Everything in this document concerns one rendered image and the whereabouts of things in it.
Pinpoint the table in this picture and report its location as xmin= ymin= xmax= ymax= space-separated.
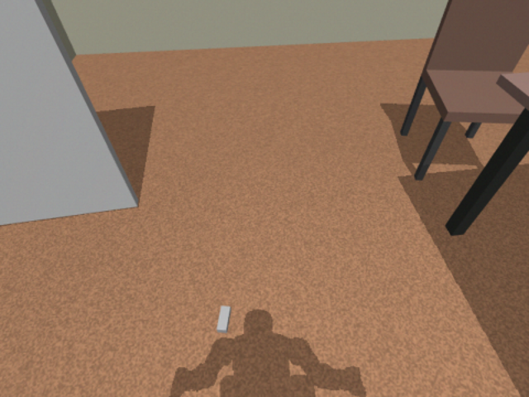
xmin=445 ymin=72 xmax=529 ymax=236

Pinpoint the small box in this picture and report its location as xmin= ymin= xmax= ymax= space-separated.
xmin=217 ymin=306 xmax=231 ymax=333

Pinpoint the chair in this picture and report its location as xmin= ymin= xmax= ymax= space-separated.
xmin=400 ymin=0 xmax=529 ymax=180

